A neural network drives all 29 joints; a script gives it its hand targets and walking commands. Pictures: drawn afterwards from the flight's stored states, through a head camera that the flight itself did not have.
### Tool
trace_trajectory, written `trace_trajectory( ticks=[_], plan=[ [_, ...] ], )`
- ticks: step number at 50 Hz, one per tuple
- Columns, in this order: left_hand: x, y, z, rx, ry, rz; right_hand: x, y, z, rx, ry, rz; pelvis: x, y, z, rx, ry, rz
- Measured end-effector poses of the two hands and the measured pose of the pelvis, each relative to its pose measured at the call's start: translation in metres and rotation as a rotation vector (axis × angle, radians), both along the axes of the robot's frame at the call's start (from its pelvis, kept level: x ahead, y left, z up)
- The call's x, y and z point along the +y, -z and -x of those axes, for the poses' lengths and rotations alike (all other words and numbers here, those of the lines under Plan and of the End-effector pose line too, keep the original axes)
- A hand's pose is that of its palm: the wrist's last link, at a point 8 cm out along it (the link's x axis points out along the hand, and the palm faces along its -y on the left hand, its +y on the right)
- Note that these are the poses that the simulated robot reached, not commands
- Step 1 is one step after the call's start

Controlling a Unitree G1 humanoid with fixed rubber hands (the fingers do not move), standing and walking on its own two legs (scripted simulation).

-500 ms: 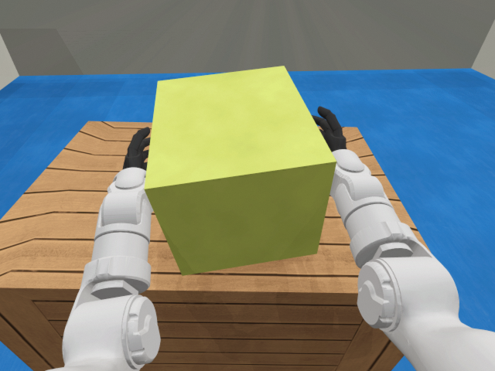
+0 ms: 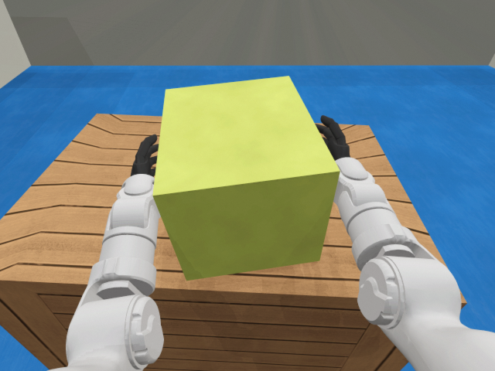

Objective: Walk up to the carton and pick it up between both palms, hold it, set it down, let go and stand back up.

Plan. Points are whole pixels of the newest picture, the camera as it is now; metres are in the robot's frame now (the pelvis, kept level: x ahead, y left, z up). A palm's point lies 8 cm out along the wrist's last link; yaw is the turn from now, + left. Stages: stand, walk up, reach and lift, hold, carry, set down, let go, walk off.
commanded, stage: set down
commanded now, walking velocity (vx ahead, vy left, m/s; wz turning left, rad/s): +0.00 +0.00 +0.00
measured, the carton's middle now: (240, 172) +0.42 +0.02 +0.15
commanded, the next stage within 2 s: none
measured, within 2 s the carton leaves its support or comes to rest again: rests again in 1.86 s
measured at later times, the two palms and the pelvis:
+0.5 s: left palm (148, 186) +0.40 +0.18 +0.13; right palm (330, 167) +0.43 -0.14 +0.16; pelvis +0.01 +0.00 +0.00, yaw +0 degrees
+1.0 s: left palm (155, 192) +0.41 +0.18 +0.11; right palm (327, 176) +0.44 -0.14 +0.13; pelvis +0.01 +0.00 +0.00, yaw -1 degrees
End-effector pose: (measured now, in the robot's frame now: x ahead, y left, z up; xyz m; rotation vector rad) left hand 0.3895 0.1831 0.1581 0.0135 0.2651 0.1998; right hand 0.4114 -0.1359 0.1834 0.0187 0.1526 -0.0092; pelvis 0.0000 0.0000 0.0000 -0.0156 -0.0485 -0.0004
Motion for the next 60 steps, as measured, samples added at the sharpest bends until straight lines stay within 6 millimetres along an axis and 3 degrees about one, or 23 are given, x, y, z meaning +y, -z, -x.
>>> trace_trajectory(
  ticks=[40,60],
  plan=[
    [-0.002,0.041,-0.024,0.023,-0.036,0.029,-0.002,0.046,-0.029,0.049,-0.035,0.055,-0.001,0.000,-0.010,0.105,0.013,-0.002],
    [-0.006,0.059,-0.022,0.033,-0.041,0.033,-0.006,0.065,-0.029,0.059,-0.042,0.073,-0.002,0.000,-0.007,0.142,0.019,-0.004]
  ],
)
